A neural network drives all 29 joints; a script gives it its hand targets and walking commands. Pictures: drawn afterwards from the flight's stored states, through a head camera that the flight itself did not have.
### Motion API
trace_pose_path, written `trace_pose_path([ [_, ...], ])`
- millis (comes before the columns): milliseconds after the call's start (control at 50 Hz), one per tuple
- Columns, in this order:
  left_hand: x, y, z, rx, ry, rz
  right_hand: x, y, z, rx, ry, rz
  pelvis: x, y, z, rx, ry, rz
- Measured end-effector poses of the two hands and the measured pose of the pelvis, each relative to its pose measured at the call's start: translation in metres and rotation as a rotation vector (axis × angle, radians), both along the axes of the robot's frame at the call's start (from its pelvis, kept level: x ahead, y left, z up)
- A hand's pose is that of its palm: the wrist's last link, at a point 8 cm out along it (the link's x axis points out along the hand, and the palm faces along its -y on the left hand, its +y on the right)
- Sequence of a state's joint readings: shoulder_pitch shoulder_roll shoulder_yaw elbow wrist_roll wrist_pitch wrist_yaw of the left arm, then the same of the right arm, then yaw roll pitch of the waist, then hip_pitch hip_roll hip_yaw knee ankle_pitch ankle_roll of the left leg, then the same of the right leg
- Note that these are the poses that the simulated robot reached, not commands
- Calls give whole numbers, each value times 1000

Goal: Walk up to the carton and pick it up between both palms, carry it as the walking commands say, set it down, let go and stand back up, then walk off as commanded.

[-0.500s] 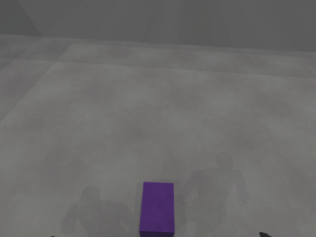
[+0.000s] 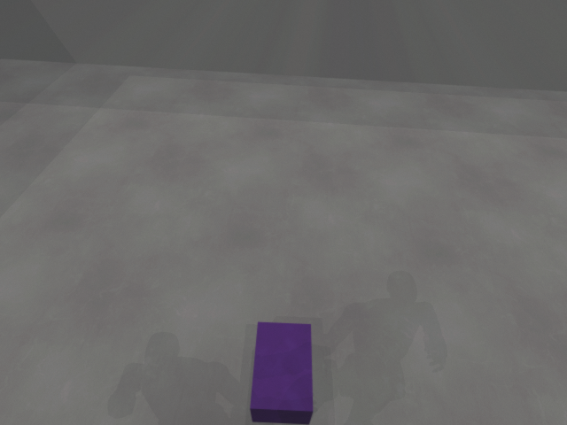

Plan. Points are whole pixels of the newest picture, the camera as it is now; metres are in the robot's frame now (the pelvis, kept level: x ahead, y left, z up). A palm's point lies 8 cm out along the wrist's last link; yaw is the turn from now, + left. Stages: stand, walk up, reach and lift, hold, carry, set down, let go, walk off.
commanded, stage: stand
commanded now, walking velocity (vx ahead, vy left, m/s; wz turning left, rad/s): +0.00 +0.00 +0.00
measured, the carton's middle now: (282, 371) +0.46 -0.01 -0.71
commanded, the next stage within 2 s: walk off in 0.24 s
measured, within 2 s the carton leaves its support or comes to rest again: neither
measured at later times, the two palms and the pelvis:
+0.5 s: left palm out of the picture +0.08 +0.31 -0.11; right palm out of the picture +0.08 -0.30 -0.11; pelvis +0.00 +0.00 +0.00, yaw +0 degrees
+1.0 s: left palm out of the picture +0.12 +0.36 -0.15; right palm (382, 376) +0.25 -0.17 -0.13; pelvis +0.15 +0.09 -0.01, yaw +10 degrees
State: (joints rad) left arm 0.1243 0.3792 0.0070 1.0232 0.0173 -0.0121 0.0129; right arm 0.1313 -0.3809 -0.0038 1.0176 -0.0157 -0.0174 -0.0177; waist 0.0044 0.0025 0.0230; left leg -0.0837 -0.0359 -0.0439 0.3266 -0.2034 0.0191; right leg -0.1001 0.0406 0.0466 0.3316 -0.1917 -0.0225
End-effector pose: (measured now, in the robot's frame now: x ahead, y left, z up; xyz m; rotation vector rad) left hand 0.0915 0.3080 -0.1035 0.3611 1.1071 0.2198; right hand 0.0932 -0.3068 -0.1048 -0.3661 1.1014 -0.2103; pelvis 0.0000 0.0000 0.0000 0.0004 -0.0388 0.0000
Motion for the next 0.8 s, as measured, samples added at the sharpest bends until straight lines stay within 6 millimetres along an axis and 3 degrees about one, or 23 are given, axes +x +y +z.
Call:
trace_pose_path([
  [440, -2, 3, -1, 3, 18, 0, -6, -1, -1, -1, 21, -12, -2, 2, 1, 0, 3, -4],
  [640, -43, -14, -31, -48, 146, 59, -25, 29, -30, 73, 169, -2, 23, 5, -10, -8, 21, 35],
  [680, -57, -12, -37, -59, 179, 100, -15, 37, -33, 79, 180, 21, 33, 8, -13, -18, 25, 58],
  [720, -76, -10, -41, -74, 222, 148, 7, 47, -31, 79, 168, 59, 44, 14, -13, -23, 28, 80],
  [800, -108, -3, -43, -110, 318, 238, 83, 78, -20, 86, 81, 153, 70, 34, -12, -17, 29, 111],
])
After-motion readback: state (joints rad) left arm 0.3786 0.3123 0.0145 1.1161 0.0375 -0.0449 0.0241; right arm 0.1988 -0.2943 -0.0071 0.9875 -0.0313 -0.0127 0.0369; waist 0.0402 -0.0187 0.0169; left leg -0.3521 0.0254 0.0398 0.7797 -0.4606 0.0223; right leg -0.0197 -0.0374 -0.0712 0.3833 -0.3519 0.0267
